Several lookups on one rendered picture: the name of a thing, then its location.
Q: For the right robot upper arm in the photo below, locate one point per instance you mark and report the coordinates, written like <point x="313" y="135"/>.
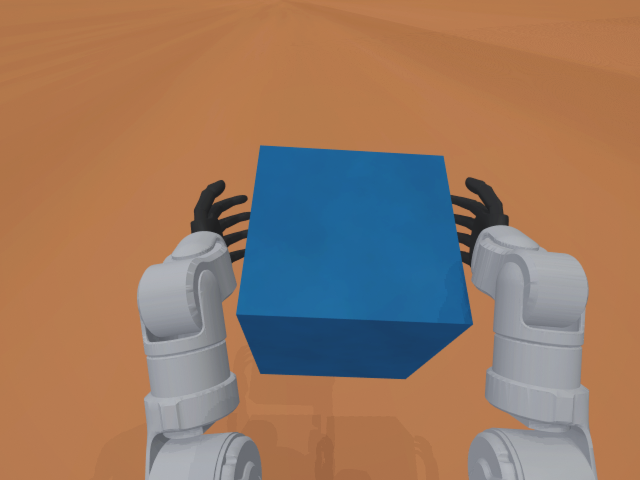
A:
<point x="518" y="454"/>

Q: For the carton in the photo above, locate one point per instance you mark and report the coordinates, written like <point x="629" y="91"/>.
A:
<point x="352" y="265"/>

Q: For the right robot hand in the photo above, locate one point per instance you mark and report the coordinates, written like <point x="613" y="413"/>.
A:
<point x="487" y="215"/>

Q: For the robot left forearm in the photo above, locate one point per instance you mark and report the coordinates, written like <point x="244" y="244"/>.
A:
<point x="183" y="330"/>

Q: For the left robot upper arm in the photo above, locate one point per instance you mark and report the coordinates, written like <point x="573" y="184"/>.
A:
<point x="220" y="456"/>

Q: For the left robot hand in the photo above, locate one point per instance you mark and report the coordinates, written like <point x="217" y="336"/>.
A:
<point x="206" y="216"/>

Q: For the robot right forearm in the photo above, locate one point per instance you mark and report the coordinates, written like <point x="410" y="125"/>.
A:
<point x="539" y="320"/>

